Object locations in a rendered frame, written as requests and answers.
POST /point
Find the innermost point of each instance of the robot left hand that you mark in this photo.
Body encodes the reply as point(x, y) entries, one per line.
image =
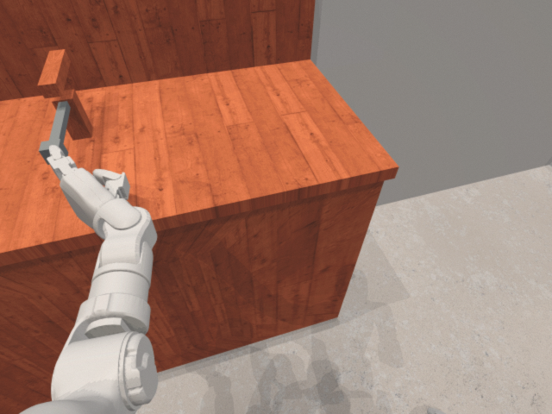
point(85, 192)

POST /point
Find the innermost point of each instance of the tap lever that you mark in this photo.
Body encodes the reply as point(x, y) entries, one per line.
point(58, 132)

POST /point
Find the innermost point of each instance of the left robot forearm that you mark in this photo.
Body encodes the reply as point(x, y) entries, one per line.
point(118, 296)

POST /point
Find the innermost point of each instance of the left robot upper arm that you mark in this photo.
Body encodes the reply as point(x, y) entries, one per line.
point(113, 374)

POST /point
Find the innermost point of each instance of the counter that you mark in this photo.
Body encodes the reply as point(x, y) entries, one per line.
point(260, 180)

